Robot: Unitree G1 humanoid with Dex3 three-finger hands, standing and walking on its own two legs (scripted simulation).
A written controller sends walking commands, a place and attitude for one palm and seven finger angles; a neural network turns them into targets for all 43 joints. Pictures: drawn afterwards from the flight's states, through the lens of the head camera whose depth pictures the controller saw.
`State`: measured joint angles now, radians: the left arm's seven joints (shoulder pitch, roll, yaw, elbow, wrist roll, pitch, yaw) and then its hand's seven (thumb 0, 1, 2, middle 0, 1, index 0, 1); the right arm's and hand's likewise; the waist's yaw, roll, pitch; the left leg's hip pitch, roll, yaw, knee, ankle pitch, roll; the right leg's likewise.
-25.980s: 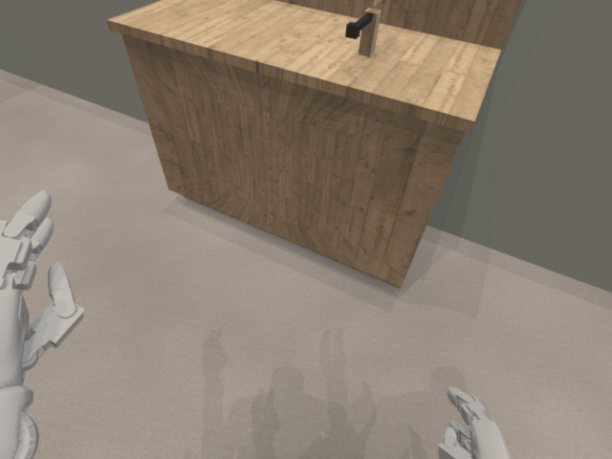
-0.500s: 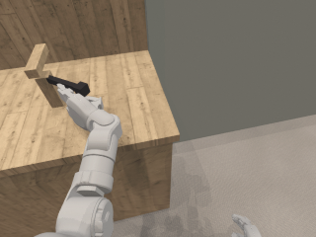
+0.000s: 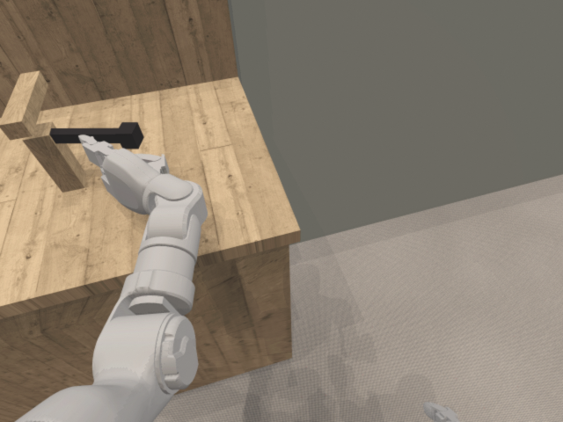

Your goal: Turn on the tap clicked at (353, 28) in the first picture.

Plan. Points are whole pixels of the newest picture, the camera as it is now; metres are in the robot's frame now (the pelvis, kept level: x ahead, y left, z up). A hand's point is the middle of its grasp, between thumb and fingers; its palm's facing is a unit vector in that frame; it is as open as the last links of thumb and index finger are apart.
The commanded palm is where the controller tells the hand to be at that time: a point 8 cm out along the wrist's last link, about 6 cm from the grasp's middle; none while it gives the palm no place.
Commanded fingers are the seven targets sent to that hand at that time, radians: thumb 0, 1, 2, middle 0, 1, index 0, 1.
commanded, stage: lift the hand up off the lever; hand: left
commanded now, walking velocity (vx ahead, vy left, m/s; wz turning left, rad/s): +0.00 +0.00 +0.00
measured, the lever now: (130, 135) +0.49 +0.24 +0.16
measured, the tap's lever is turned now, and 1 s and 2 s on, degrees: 72 77 77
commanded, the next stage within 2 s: none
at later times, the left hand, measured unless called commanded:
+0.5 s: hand (161, 148) +0.45 +0.18 +0.17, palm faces +0.79 -0.60 -0.10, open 7.9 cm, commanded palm +0.39 +0.20 +0.17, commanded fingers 0.00 0.90 0.90 -0.15 -0.15 -0.15 -0.15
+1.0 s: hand (151, 141) +0.44 +0.19 +0.18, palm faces +0.78 -0.62 -0.09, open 7.8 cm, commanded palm +0.38 +0.21 +0.19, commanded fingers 0.00 0.90 0.90 -0.15 -0.15 -0.15 -0.15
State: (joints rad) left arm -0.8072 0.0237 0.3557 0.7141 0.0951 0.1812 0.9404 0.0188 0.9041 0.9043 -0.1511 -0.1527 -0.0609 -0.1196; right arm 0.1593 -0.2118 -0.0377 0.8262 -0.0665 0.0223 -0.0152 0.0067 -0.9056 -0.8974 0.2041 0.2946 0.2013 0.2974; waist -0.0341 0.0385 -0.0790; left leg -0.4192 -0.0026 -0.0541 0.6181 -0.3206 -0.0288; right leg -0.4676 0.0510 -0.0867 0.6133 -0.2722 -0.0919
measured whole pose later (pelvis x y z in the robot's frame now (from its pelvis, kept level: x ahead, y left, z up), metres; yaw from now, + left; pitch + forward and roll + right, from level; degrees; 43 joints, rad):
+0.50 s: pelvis +0.00 +0.00 +0.00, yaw +0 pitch +6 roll +1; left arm -0.78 0.01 0.33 0.63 0.07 0.25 0.90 0.02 0.90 0.90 -0.15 -0.15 -0.14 -0.14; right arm 0.18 -0.22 -0.04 0.81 -0.06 0.02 0.00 0.01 -0.91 -0.90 0.20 0.29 0.20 0.30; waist -0.03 0.05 -0.09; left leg -0.36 0.00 -0.05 0.57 -0.31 -0.03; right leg -0.41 0.05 -0.08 0.57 -0.26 -0.09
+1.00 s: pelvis +0.01 +0.01 +0.01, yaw +0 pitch +4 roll +1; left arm -0.76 -0.02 0.29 0.52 0.05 0.34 0.88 0.02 0.90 0.90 -0.15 -0.15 -0.15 -0.15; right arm 0.13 -0.20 -0.03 0.81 -0.05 0.04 -0.01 0.01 -0.91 -0.90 0.20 0.29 0.20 0.30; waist 0.01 0.05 -0.08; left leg -0.29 -0.01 -0.04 0.52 -0.30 -0.01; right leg -0.34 0.04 -0.07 0.53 -0.25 -0.07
